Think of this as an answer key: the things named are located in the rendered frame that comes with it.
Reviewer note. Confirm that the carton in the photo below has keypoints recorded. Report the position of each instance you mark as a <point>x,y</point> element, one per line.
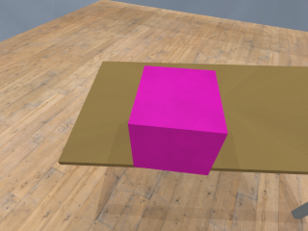
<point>177,121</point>

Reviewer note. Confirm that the table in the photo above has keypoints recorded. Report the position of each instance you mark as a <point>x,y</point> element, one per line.
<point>265,109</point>

